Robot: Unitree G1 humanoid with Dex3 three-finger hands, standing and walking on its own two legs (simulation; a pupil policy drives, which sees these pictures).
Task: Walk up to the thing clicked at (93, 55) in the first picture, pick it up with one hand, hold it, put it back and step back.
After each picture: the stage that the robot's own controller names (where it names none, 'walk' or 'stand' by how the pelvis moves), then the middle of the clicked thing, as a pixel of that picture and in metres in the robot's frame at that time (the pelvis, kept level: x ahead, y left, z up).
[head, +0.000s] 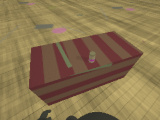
stand; (92, 57) +0.68 -0.01 -0.12
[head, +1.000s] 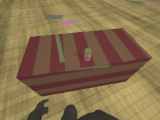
rise first; (87, 54) +0.63 +0.04 -0.08
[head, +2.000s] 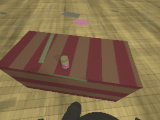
walk; (65, 62) +0.49 +0.28 -0.09
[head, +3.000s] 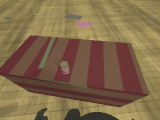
stand; (65, 67) +0.45 +0.23 -0.08
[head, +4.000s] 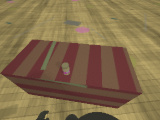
stand; (65, 68) +0.49 +0.23 -0.11
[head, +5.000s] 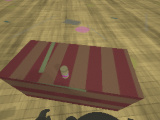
stand; (64, 72) +0.45 +0.23 -0.12
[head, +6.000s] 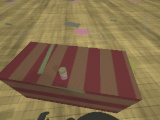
stand; (63, 73) +0.44 +0.25 -0.12
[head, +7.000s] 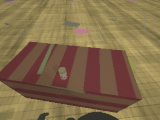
stand; (63, 73) +0.44 +0.25 -0.12
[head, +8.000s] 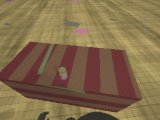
rise first; (63, 73) +0.44 +0.25 -0.12
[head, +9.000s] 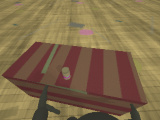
rise first; (66, 73) +0.44 +0.24 -0.11
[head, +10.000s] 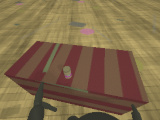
go down; (67, 72) +0.45 +0.24 -0.11
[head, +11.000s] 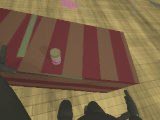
go down; (55, 56) +0.47 +0.22 -0.03
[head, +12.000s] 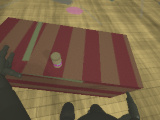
approach; (56, 60) +0.46 +0.23 -0.04
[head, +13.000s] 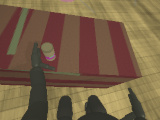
close in; (49, 52) +0.48 +0.23 +0.00
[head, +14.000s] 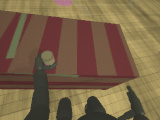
lift; (49, 60) +0.44 +0.22 +0.01
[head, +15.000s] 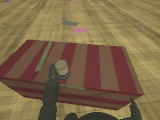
lift; (62, 69) +0.33 +0.18 +0.11
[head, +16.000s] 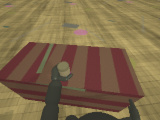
hold; (64, 71) +0.33 +0.17 +0.10
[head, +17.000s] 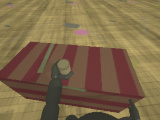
hold; (65, 69) +0.33 +0.16 +0.12
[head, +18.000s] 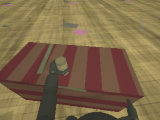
crouch; (62, 66) +0.37 +0.19 +0.10
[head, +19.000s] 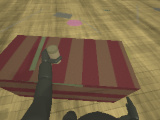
lower; (54, 55) +0.45 +0.23 +0.10
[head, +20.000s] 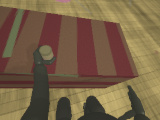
lower; (47, 55) +0.47 +0.22 +0.00
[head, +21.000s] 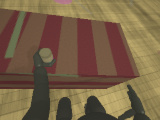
lower; (47, 57) +0.45 +0.23 +0.00
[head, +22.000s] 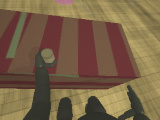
lower; (49, 58) +0.45 +0.22 +0.00
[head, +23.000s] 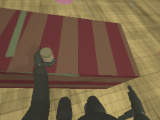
lower; (48, 57) +0.45 +0.23 +0.01
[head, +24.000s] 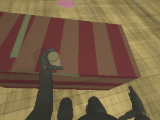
open; (54, 60) +0.44 +0.19 +0.00
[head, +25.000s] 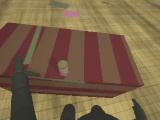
sink last; (63, 68) +0.41 +0.17 -0.03
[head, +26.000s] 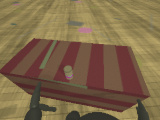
stand; (68, 72) +0.42 +0.20 -0.05
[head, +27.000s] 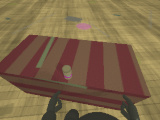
stand; (67, 72) +0.41 +0.19 -0.05
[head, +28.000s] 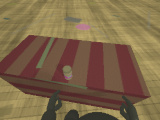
stand; (67, 72) +0.40 +0.19 -0.05
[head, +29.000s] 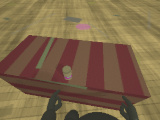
stand; (67, 73) +0.40 +0.19 -0.05
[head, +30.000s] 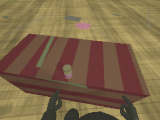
stand; (67, 71) +0.41 +0.19 -0.05
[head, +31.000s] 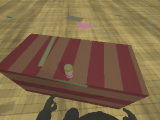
stand; (68, 71) +0.42 +0.19 -0.06
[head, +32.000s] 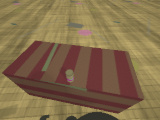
walk; (69, 75) +0.42 +0.19 -0.12
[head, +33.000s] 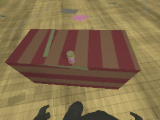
walk; (71, 57) +0.56 +0.21 -0.10
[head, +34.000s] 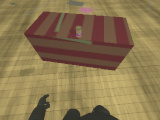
walk; (78, 31) +0.92 +0.16 -0.09
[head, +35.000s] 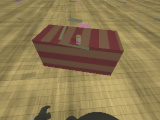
stand; (78, 39) +1.04 +0.19 -0.10
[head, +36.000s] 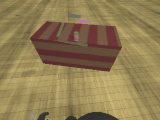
stand; (76, 36) +1.06 +0.21 -0.12
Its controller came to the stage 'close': yes
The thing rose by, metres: 0.21
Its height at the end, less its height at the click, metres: +0.00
